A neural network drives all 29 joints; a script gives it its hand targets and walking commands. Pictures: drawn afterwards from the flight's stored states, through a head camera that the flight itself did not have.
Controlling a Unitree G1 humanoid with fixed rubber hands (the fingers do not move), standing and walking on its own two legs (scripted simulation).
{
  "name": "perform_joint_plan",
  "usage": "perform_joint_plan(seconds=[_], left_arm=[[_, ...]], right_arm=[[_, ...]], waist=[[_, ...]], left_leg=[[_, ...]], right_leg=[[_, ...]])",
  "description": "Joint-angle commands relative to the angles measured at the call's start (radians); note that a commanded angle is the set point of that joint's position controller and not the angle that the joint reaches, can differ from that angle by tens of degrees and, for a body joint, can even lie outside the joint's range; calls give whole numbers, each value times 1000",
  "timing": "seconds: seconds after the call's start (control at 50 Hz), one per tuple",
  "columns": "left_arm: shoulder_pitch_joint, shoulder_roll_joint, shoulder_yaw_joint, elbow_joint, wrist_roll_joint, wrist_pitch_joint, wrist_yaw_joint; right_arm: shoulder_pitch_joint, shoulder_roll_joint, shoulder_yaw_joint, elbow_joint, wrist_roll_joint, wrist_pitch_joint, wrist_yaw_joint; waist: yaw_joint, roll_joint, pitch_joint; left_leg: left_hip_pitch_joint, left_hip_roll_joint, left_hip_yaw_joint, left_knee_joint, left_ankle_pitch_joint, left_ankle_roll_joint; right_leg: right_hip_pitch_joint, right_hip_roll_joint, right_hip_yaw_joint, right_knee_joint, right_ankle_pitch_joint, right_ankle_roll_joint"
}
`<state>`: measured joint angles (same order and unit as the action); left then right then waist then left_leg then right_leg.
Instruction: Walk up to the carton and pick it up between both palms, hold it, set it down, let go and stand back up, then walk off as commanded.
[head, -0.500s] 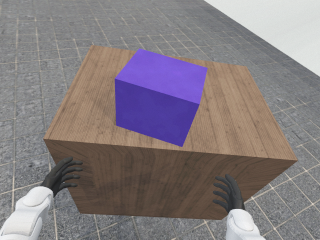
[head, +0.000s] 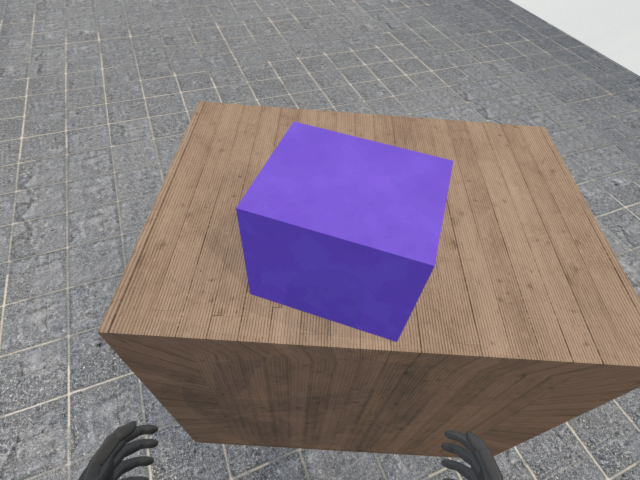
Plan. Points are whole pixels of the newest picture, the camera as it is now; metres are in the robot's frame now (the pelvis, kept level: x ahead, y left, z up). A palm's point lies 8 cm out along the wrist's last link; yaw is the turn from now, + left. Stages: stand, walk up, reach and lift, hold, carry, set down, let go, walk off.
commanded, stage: set down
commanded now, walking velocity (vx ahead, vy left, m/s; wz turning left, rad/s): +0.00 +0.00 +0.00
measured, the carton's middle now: (345, 231) +0.45 -0.01 +0.04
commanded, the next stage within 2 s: let go in 0.54 s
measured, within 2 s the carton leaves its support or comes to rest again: neither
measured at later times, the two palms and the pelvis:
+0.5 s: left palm out of the picture +0.12 +0.23 -0.07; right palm out of the picture +0.11 -0.22 -0.05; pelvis -0.03 -0.01 +0.00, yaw -2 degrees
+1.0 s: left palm out of the picture +0.09 +0.21 -0.08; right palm out of the picture +0.08 -0.24 -0.06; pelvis -0.08 -0.03 -0.01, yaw +1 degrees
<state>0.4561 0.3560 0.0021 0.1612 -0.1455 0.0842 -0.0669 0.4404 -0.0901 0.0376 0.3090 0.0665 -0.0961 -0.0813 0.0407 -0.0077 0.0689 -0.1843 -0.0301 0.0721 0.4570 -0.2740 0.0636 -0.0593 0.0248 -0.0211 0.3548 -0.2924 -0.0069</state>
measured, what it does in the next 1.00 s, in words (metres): shifts its weight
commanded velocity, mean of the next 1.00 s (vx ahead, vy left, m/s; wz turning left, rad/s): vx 0.00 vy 0.00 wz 0.00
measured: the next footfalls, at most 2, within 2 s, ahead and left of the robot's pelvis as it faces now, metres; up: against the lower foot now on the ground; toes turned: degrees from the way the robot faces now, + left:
none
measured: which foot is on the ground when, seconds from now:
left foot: down 0.00-1.00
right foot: down 0.00-1.00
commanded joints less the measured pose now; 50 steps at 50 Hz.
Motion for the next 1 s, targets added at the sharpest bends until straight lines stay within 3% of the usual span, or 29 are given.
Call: perform_joint_plan(seconds=[0.0,0.12,0.26,0.34,0.42,0.54,0.62,0.74,0.8,0.82,0.84,0.92,0.96,0.98], left_arm=[[-55,144,43,-170,-27,-92,-6],[-56,100,67,-114,24,-91,8],[-88,61,86,3,84,-53,-2],[-130,67,83,3,82,-52,-12],[-181,57,70,10,95,-46,2],[-289,69,43,27,63,-37,25],[-346,55,25,35,57,-32,48],[-358,39,15,103,55,-19,56],[-379,54,34,128,53,-9,53],[-376,88,55,112,46,-10,47],[-395,98,64,119,48,1,47],[-426,88,64,100,86,53,57],[-435,89,62,93,102,79,58],[-444,84,57,81,110,94,65]], right_arm=[[-7,-96,-60,-179,-2,-153,-7],[-37,-138,-42,-58,32,-192,25],[-70,-176,-40,-7,44,-192,36],[-80,-152,-42,-35,29,-183,27],[-105,-146,-62,5,6,-154,37],[-178,-121,-95,-8,-37,-94,40],[-229,-135,-112,10,-49,-65,52],[-268,-153,-101,31,-61,-37,64],[-286,-159,-86,30,-60,-30,63],[-258,-138,-69,-10,-53,-34,51],[-263,-130,-67,-8,-51,-33,51],[-264,-150,-70,5,-21,-18,57],[-263,-144,-69,-1,-7,-9,56],[-273,-154,-75,12,0,-5,62]], waist=[[-42,33,-220],[10,94,-209],[1,92,-168],[-7,62,-151],[-6,72,-108],[-24,51,-32],[-26,98,-19],[-22,60,-44],[-12,-39,-72],[-12,-120,-102],[-8,-163,-106],[-20,-122,-99],[-26,-92,-81],[-28,-50,-72]], left_leg=[[318,72,-104,10,689,-133],[360,93,-110,-11,755,-144],[376,81,-91,-36,700,-130],[352,75,-77,-57,617,-115],[301,82,-77,-96,480,-105],[157,94,-59,-159,148,-68],[46,121,-66,-199,-12,-49],[-41,129,-44,-218,-102,-11],[77,93,-31,-129,-80,-8],[206,59,-32,-48,-33,-13],[332,31,-40,22,18,-31],[496,12,-79,135,31,-44],[510,6,-87,152,21,-48],[518,7,-93,155,16,-54]], right_leg=[[-181,-18,40,-34,570,6],[-187,11,24,-41,499,-27],[-151,11,22,-65,486,-30],[-129,0,31,-71,465,-18],[-138,-5,35,-72,364,-18],[-156,-29,39,-62,173,-2],[-121,-15,23,-20,94,7],[-71,1,10,1,17,22],[-229,-53,33,-49,-78,-9],[-363,-114,67,-100,-137,-31],[-521,-161,94,-150,-228,-57],[-770,-223,137,-193,-358,-109],[-801,-234,144,-193,-367,-114],[-826,-231,136,-186,-362,-122]])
